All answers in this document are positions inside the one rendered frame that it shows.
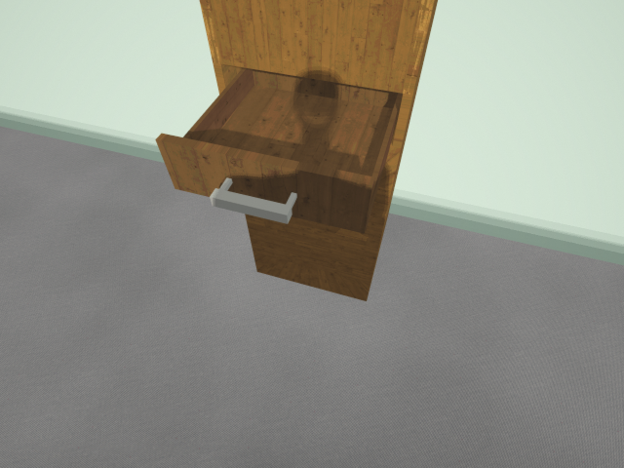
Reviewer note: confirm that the cabinet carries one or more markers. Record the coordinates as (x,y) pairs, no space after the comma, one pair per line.
(377,44)

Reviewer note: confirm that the handle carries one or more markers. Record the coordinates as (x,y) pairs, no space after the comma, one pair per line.
(222,198)

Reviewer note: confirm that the drawer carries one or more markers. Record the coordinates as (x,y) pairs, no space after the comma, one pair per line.
(275,134)

